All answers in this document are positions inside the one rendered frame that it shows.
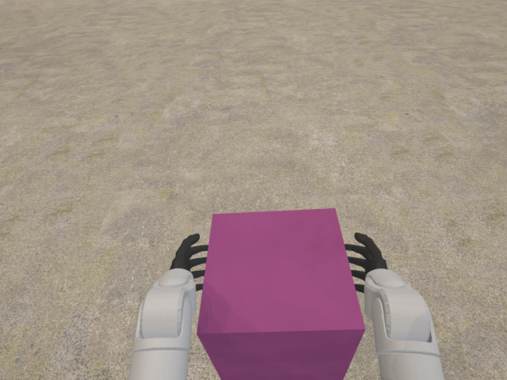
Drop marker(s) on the right robot hand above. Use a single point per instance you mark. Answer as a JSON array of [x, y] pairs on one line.
[[370, 252]]

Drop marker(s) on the carton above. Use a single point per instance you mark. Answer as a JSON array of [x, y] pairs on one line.
[[278, 299]]

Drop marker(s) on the left robot hand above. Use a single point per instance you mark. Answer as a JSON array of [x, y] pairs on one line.
[[184, 253]]

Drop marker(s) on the left robot forearm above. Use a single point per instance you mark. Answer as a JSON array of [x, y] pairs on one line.
[[163, 328]]

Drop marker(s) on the right robot forearm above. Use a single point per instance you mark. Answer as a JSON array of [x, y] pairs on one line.
[[404, 334]]

